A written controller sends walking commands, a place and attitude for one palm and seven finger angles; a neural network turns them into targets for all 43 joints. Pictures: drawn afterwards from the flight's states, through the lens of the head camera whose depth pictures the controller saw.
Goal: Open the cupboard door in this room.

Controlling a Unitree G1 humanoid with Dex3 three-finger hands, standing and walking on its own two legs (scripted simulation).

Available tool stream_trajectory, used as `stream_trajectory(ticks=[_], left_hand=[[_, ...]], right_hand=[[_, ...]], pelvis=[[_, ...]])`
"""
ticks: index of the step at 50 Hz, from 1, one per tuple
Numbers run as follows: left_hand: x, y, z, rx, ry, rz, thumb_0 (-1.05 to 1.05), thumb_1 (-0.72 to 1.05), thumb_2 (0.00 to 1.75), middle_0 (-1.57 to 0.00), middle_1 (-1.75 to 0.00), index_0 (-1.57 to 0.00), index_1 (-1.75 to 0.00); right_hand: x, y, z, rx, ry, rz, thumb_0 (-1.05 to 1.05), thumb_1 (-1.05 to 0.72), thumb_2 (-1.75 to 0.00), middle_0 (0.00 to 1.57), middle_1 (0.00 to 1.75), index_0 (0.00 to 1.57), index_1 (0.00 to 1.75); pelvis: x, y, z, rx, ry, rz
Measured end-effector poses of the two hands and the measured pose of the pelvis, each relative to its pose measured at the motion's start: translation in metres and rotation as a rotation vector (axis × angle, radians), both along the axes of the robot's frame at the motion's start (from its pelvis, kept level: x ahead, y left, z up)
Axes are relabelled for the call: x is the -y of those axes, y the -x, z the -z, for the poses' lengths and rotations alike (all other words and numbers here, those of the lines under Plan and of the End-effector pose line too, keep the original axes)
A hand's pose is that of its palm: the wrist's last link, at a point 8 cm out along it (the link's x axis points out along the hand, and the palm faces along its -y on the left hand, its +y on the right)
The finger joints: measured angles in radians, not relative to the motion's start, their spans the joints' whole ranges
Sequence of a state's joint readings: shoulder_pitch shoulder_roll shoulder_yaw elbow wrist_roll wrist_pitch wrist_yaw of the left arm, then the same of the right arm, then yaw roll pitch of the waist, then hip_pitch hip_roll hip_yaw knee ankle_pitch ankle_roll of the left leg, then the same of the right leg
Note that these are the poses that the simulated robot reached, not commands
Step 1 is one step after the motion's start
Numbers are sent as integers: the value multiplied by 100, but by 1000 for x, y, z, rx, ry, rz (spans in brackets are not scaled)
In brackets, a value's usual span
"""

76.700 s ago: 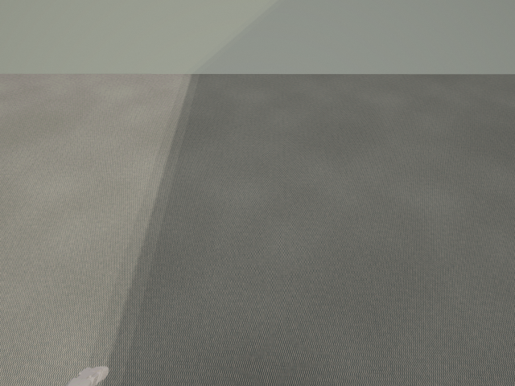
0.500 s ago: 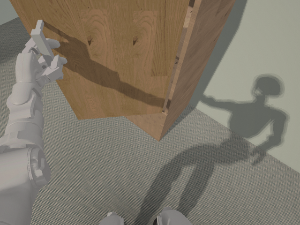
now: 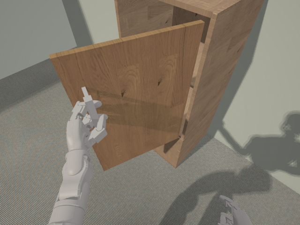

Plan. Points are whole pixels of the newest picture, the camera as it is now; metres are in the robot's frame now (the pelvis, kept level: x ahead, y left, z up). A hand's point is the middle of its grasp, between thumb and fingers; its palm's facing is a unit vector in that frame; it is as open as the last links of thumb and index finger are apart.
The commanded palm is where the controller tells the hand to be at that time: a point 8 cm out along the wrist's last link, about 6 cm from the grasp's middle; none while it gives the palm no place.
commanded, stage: pull the door open along its arc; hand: left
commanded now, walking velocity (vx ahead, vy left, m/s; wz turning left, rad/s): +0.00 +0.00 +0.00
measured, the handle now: (92, 113) +0.40 +0.17 +0.09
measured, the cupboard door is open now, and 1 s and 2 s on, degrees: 70 86 87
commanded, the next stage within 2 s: open thumb and fingers to let go in 0.36 s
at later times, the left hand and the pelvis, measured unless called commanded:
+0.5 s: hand (130, 151) +0.28 +0.06 +0.09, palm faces +0.43 -0.90 -0.02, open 6.0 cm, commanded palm +0.24 +0.11 +0.08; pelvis +0.00 -0.04 +0.00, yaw +4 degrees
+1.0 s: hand (128, 149) +0.29 +0.06 +0.08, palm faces +0.40 -0.92 +0.00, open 12.8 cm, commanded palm +0.24 +0.11 +0.08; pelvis -0.01 -0.03 +0.00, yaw +4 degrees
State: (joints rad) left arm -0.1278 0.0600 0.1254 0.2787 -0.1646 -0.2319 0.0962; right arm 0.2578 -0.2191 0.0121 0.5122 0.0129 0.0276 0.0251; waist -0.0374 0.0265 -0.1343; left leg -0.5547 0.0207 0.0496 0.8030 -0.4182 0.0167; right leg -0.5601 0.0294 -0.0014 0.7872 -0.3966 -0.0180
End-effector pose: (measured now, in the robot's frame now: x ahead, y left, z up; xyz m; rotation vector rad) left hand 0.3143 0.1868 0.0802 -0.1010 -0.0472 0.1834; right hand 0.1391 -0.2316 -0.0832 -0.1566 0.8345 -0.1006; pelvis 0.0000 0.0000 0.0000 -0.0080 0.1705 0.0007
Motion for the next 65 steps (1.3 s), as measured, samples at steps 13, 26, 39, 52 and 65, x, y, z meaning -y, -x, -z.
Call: stream_trajectory(ticks=[13,26,39,52,65], left_hand=[[53,52,-7,-74,-60,-229,1,67,77,-35,-126,-34,-131],[89,75,-6,-80,-112,-258,0,72,81,-34,-132,-33,-133],[83,72,-5,-76,-99,-260,1,32,65,-36,-129,-35,-129],[83,68,-4,-68,-87,-226,0,-36,36,-31,-115,-31,-115],[80,67,-4,-67,-92,-198,-1,-49,31,-36,-76,-36,-77]], right_hand=[[-7,-32,-9,53,-19,-98,1,-90,-90,21,30,20,30],[27,-18,9,-27,33,-94,1,-90,-90,21,30,20,30],[21,-25,8,6,17,-102,1,-91,-90,20,30,20,30],[5,-24,2,19,18,-109,1,-90,-90,21,30,20,30],[-10,-15,5,-3,22,-111,1,-90,-90,21,30,20,30]], pelvis=[[23,6,-3,74,-13,-39],[41,4,-1,92,-24,-75],[44,9,-2,92,-28,-79],[31,12,-1,95,-19,-73],[17,19,1,97,-8,-68]])
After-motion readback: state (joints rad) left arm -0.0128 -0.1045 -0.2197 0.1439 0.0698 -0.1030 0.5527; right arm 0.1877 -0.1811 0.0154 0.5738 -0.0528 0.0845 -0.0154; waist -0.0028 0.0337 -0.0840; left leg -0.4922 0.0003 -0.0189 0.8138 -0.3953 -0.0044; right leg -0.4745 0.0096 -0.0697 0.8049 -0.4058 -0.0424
